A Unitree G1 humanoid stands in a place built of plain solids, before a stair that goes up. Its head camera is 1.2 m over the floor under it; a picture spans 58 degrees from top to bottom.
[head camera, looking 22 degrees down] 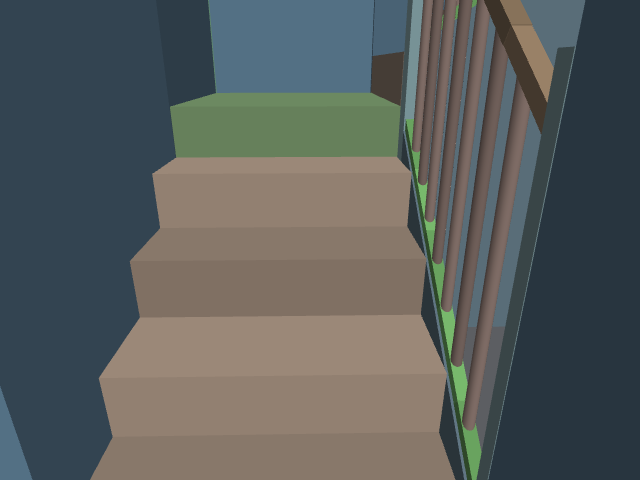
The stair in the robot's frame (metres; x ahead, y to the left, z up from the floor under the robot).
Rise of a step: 0.21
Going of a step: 0.30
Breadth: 0.95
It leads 1 degrees to the left of straight ahead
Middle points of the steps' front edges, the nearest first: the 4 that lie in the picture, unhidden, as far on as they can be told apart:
0.95 0.12 0.42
1.26 0.13 0.63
1.56 0.14 0.83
1.86 0.14 1.04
